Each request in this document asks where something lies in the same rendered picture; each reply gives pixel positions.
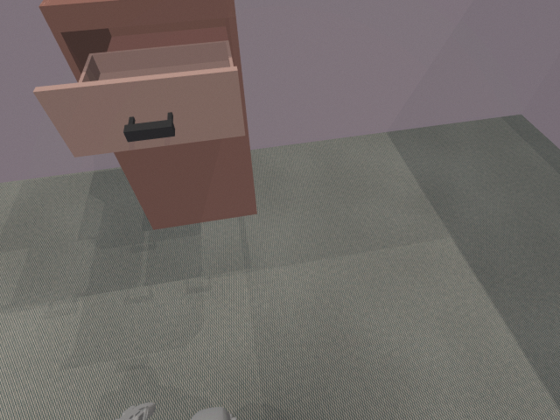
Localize drawer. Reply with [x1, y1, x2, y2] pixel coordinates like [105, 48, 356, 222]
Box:
[33, 40, 245, 158]

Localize handle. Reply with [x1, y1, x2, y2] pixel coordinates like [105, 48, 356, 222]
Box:
[123, 112, 175, 142]

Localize left robot hand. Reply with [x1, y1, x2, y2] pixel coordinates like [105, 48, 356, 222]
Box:
[116, 402, 156, 420]

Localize cabinet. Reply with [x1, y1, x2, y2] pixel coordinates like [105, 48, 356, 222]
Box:
[39, 0, 257, 230]

